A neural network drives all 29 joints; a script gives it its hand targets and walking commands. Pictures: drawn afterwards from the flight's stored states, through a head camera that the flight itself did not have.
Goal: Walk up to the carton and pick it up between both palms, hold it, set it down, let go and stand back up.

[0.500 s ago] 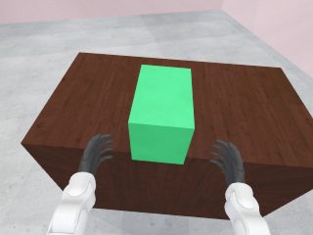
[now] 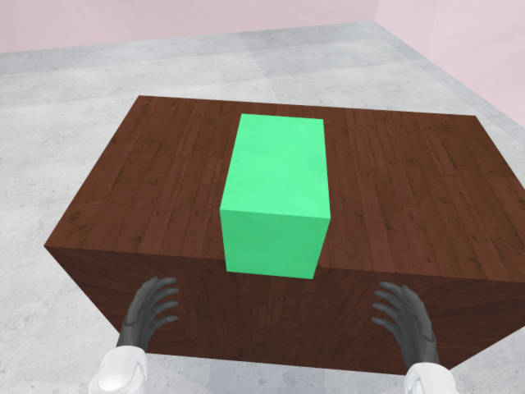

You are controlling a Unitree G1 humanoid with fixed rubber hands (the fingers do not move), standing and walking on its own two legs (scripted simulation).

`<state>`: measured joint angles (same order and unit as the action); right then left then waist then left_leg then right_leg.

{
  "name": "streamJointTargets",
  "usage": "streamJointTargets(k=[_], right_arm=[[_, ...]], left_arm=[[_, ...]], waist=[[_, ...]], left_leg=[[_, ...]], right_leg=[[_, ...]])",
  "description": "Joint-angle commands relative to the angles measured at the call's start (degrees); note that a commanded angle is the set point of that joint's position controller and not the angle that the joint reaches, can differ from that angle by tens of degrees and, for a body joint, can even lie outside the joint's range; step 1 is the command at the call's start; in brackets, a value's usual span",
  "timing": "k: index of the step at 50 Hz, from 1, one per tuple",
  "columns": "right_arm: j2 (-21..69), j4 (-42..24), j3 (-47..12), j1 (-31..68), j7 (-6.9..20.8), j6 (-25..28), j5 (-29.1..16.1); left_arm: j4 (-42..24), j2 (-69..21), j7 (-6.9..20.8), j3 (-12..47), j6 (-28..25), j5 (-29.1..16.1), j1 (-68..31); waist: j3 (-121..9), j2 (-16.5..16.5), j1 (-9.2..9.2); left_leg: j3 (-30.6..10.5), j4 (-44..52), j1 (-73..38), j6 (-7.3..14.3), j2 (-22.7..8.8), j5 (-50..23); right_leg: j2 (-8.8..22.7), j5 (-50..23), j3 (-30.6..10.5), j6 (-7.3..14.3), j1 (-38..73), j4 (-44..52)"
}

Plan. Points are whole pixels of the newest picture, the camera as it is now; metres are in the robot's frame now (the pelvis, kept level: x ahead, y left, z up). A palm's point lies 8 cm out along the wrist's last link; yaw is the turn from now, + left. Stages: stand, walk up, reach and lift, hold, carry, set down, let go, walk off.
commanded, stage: set down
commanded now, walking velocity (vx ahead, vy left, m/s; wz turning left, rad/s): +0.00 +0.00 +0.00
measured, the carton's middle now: (275, 193) +0.47 +0.02 +0.01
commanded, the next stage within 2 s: let go in 1.68 s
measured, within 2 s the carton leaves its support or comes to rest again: neither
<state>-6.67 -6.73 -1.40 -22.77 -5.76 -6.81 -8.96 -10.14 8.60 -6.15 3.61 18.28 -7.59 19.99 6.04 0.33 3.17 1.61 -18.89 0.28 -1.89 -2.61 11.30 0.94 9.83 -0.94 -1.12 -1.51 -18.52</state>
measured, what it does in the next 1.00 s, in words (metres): stands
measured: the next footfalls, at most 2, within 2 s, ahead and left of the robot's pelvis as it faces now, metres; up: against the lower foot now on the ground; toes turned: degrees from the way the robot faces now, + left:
none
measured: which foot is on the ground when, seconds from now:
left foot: down 0.00-1.00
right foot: down 0.00-1.00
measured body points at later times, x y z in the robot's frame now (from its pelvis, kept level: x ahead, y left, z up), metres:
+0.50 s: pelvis +0.01 -0.01 +0.00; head +0.01 +0.00 +0.45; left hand +0.18 +0.21 -0.02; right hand +0.19 -0.20 -0.02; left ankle +0.00 +0.14 -0.75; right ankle +0.01 -0.13 -0.75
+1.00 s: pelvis +0.01 +0.00 +0.00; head +0.01 +0.00 +0.45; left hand +0.18 +0.22 -0.06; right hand +0.19 -0.21 -0.06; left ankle +0.00 +0.14 -0.75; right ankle +0.01 -0.13 -0.75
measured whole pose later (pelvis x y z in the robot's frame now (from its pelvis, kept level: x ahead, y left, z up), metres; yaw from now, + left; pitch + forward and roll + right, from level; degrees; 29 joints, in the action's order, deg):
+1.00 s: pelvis +0.01 +0.00 +0.00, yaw +0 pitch -6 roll +0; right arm -8.4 24.6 0.3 -16.3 -1.0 5.4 -1.1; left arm 14.7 10.9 -1.8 1.9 10.9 -2.0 16.5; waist 6.1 -0.4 0.8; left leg 1.7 -20.4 1.0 -1.9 -2.8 13.1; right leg 0.8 11.2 -1.0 -1.3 -1.9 -19.2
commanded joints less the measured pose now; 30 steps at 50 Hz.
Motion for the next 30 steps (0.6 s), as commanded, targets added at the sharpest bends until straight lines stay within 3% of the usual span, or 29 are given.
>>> streamJointTargets(k=[1, 2, 3, 4, 5, 7, 8, 9, 11, 12, 15, 16, 17, 18, 19, 20, 22, 23, 24, 25, 27, 28, 29, 30], right_arm=[[-4.1, -12.9, 1.7, 5.8, 1.0, 3.1, 1.0], [-3.3, -7.6, 1.7, 5.6, 0.9, 2.2, 2.4], [-3.6, -9.3, 2.6, 5.7, 0.9, 2.6, 1.5], [-4.5, -3.6, 3.5, 4.9, 1.3, 1.6, 2.2], [-5.0, -6.9, 4.1, 7.9, 1.3, 2.4, 1.7], [-3.9, -3.4, 1.6, 6.1, 1.3, 2.4, 1.9], [-5.2, -7.9, 2.1, 5.0, 2.0, 3.7, 1.3], [-5.4, -6.6, 1.7, 5.1, 1.6, 4.4, 1.6], [-5.5, -2.9, 1.2, 3.2, 1.7, 5.6, 2.3], [-6.2, -6.5, 1.2, 3.0, 1.7, 7.1, 1.8], [-5.9, 0.4, 1.8, 3.4, 2.0, 7.5, 2.9], [-5.9, -1.8, 1.7, 3.5, 2.1, 8.2, 2.2], [-5.6, -2.3, 1.6, 2.3, 1.9, 8.9, 2.3], [-4.3, -0.5, 1.0, 3.5, 2.3, 8.8, 2.8], [-4.8, -4.3, 1.1, 2.8, 2.2, 9.6, 2.0], [-5.2, -0.6, 1.9, 2.8, 2.7, 9.7, 2.5], [-5.9, 4.5, 2.6, 2.0, 2.8, 10.2, 3.7], [-5.8, 4.4, 2.4, 3.9, 3.1, 10.3, 3.8], [-5.9, 3.7, 1.9, 5.7, 3.5, 10.6, 3.9], [-4.3, 3.8, 2.1, 4.8, 3.3, 10.6, 4.0], [-4.8, 9.9, 2.4, 4.9, 3.6, 10.1, 5.5], [-4.0, 5.8, 1.9, 5.8, 3.7, 10.9, 4.0], [-4.3, 6.7, 2.7, 6.6, 3.7, 11.0, 5.5], [-4.9, 4.6, 2.9, 5.8, 3.5, 12.2, 4.2]], left_arm=[[-13.7, 4.7, -0.7, -2.1, -4.8, -1.3, -9.1], [-7.1, 3.9, 0.0, -1.8, -3.7, 0.5, -8.3], [-9.5, 4.8, -0.2, -2.8, -4.2, 0.0, -7.9], [-6.2, 3.2, -0.4, -2.2, -2.8, 1.4, -7.4], [-9.8, 3.2, -0.7, -1.8, -2.8, 0.5, -8.4], [-3.7, 3.9, 0.6, -2.5, -2.2, 2.0, -7.3], [-9.5, 4.3, -0.2, -2.5, -3.6, 1.7, -6.6], [-7.5, 4.2, 1.0, -2.8, -4.1, 0.9, -5.3], [-4.9, 4.0, 1.6, -3.3, -5.0, 2.6, -3.1], [-9.2, 4.6, 1.3, -3.1, -6.4, 1.5, -3.0], [-3.0, 4.5, 2.4, -3.4, -6.5, 2.2, -3.1], [-3.8, 5.9, 2.3, -4.9, -6.9, 2.0, -2.6], [-4.4, 6.2, 2.4, -4.9, -7.9, 2.1, -0.9], [-2.2, 5.9, 2.5, -3.8, -8.1, 2.3, -4.0], [-5.1, 6.4, 2.2, -4.0, -8.6, 1.8, -3.1], [-3.5, 7.3, 2.1, -4.9, -8.6, 1.8, -2.7], [-1.0, 6.2, 2.7, -3.7, -9.0, 3.0, -1.4], [0.6, 6.3, 2.5, -3.1, -9.2, 2.5, -3.0], [0.3, 5.9, 2.0, -3.2, -9.4, 2.6, -5.2], [0.3, 7.2, 2.0, -3.1, -9.7, 2.5, -4.7], [7.6, 7.3, 2.9, -3.3, -8.6, 3.2, -3.9], [3.2, 7.4, 2.2, -3.3, -9.1, 2.8, -5.5], [4.4, 8.2, 2.5, -3.0, -9.7, 2.5, -7.8], [-0.3, 8.1, 1.9, -3.3, -10.8, 1.3, -5.3]], waist=[[-6.4, -0.7, 0.69], [-2.4, -1.6, -0.83], [-3.5, -1.5, -0.37], [-2.3, -2.9, -0.64], [-3.8, -2.5, -0.21], [-2.8, -2.0, -1.53], [-6.9, -1.8, -0.24], [-7.4, 0.0, -1.32], [-6.8, -0.6, -0.96], [-9.4, 1.8, -1.28], [-4.7, -0.7, -1.59], [-5.5, 0.3, -0.44], [-6.5, 0.5, -0.24], [-5.5, -0.7, -1.34], [-7.3, 1.0, -0.62], [-7.2, -2.0, -0.89], [-5.5, -0.4, -1.58], [-4.8, -2.2, -1.98], [-4.5, -0.8, -0.89], [-4.0, -0.8, -1.03], [-3.0, -0.7, -1.84], [-7.4, -1.6, -0.64], [-6.6, 0.0, -1.22], [-9.3, -1.7, -0.63]], left_leg=[[2.9, 3.4, 3.0, 0.0, 2.6, -5.4], [3.1, 4.2, 3.5, -0.1, 2.6, -1.4], [2.8, 4.1, 3.6, -0.4, 2.7, -3.6], [2.1, 4.4, 4.1, -0.9, 2.1, -2.5], [2.4, 4.6, 4.1, -1.1, 1.8, -4.1], [3.3, 4.1, 3.1, -0.7, 2.6, -5.6], [2.7, 3.9, 1.7, -1.3, 2.9, -10.5], [2.9, 2.5, 0.4, -0.8, 2.6, -12.6], [2.3, 2.3, 0.4, -1.0, 2.7, -15.5], [2.6, 1.7, -0.4, -0.9, 2.9, -18.6], [2.9, 2.2, 0.5, -0.8, 3.1, -13.4], [2.7, 2.8, 1.5, -0.5, 3.0, -12.7], [2.9, 2.2, 0.2, -0.6, 3.3, -14.1], [3.2, 2.2, 1.2, -0.5, 3.7, -12.9], [2.9, 2.0, 0.5, -0.4, 3.4, -14.1], [3.2, 1.8, 0.7, -0.9, 3.4, -13.5], [2.3, 1.6, -0.8, -0.8, 3.2, -15.3], [2.8, 1.7, 0.8, -1.0, 3.1, -14.1], [2.8, 2.4, 2.3, -0.6, 3.0, -11.2], [3.1, 2.8, 3.7, -0.6, 3.2, -8.0], [4.3, 3.0, 3.0, -0.4, 3.4, -6.9], [3.7, 2.8, 3.4, -0.4, 3.2, -7.0], [3.3, 2.6, 5.0, 0.1, 3.0, -6.6], [3.5, 1.7, 2.6, -0.8, 2.9, -11.8]], right_leg=[[-2.0, 2.3, 0.6, 1.6, -1.9, 3.9], [-1.7, 5.5, 0.5, 2.1, -2.9, 4.6], [-1.7, 2.3, 0.7, 2.2, -1.9, 4.3], [-2.3, 3.3, 1.1, 2.4, -2.0, 4.0], [-3.1, 1.4, 2.3, 2.5, -0.8, 3.6], [-1.9, 0.7, 1.1, 1.5, -1.3, 4.8], [-2.9, -3.3, 2.1, 1.8, 0.0, 4.1], [-2.8, -5.9, 1.9, 0.6, -1.3, 3.8], [-3.0, -8.9, 2.1, 1.0, 0.1, 3.4], [-3.3, -13.1, 2.4, 0.4, 1.1, 2.8], [-2.6, -6.9, 1.7, 1.0, -0.9, 3.9], [-2.5, -6.9, 1.6, 0.6, -0.1, 4.4], [-2.7, -8.6, 2.1, 0.4, -0.2, 3.5], [-2.3, -7.5, 1.2, 0.8, -0.6, 4.1], [-2.7, -9.0, 1.3, 0.5, -0.1, 3.7], [-2.6, -8.2, 1.5, 0.9, -0.8, 3.1], [-3.2, -9.3, 2.0, 1.1, -2.6, 3.6], [-3.1, -7.6, 2.2, 1.2, -2.8, 3.4], [-3.1, -4.4, 2.1, 1.3, -2.7, 3.5], [-2.7, -2.3, 1.7, 1.3, -2.5, 3.8], [-2.1, -1.3, 1.3, 1.5, -2.7, 4.5], [-2.3, -1.3, 1.4, 1.6, -0.8, 4.1], [-1.9, -1.9, 0.9, 1.3, -1.1, 3.6], [-2.6, -7.1, 1.6, 1.2, -0.4, 2.7]])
